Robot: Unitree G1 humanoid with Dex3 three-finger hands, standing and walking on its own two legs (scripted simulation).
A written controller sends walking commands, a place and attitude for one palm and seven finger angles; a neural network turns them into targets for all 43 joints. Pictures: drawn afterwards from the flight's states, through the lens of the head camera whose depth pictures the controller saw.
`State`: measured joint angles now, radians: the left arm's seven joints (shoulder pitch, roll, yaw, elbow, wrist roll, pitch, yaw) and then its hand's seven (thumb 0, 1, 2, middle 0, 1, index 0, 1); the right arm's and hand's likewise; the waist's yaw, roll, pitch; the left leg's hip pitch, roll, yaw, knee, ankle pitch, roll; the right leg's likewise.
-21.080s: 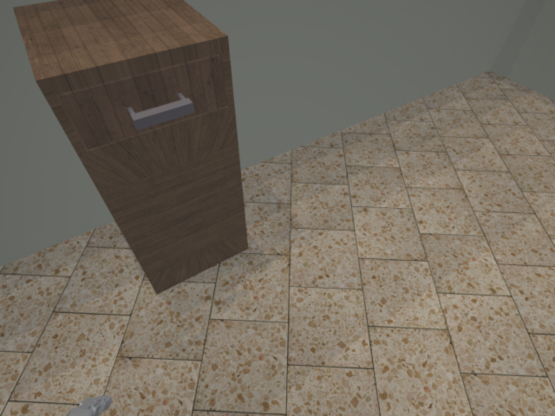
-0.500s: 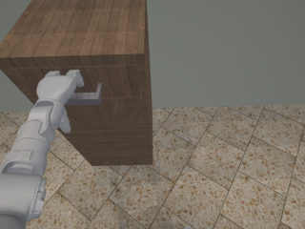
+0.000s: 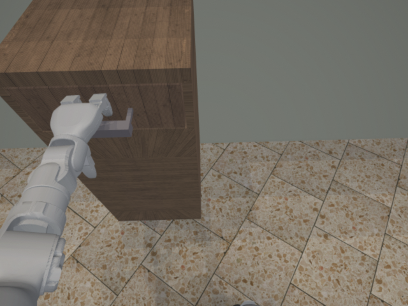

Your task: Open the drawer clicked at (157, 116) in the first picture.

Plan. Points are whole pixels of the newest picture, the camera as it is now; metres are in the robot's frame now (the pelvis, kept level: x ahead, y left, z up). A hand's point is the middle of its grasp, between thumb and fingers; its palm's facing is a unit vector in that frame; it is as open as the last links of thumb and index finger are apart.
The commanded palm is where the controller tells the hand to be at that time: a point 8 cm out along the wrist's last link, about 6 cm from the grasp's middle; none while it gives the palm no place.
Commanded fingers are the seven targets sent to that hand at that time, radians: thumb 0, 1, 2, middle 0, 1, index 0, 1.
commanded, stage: lower the fingers behind the handle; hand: left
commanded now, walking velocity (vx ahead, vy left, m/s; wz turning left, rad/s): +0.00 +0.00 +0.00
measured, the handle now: (101, 121) +0.49 +0.24 +0.04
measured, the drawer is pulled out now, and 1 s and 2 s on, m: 0.00 0.00 0.04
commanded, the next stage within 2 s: close the thumb around the handle in 0.58 s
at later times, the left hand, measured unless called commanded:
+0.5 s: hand (93, 144) +0.44 +0.25 +0.02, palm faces -0.05 -0.02 -1.00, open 13.8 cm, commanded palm +0.42 +0.26 +0.07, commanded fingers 0.00 -0.50 0.30 -0.30 -1.20 -0.30 -1.20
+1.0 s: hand (93, 145) +0.44 +0.25 +0.02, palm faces -0.03 -0.04 -1.00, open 10.9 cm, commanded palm +0.42 +0.27 +0.07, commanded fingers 0.00 0.45 0.71 -0.37 -1.30 -0.37 -1.30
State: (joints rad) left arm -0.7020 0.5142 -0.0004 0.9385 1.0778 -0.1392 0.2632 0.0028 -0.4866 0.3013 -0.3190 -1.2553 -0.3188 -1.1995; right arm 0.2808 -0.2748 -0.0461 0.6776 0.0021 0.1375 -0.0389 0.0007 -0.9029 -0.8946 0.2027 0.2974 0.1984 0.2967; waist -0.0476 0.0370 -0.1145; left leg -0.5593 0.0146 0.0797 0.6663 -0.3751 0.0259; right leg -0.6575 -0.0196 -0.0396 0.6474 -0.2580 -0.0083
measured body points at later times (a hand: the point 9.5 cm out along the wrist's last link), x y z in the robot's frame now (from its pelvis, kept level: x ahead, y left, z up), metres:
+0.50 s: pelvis -0.01 +0.00 -0.01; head +0.08 -0.01 +0.43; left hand +0.44 +0.25 +0.08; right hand +0.03 -0.28 -0.15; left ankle -0.04 +0.10 -0.72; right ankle +0.02 -0.12 -0.72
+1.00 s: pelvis +0.00 +0.00 -0.01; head +0.09 -0.01 +0.43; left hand +0.44 +0.25 +0.08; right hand +0.05 -0.28 -0.14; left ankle -0.04 +0.10 -0.72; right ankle +0.02 -0.12 -0.72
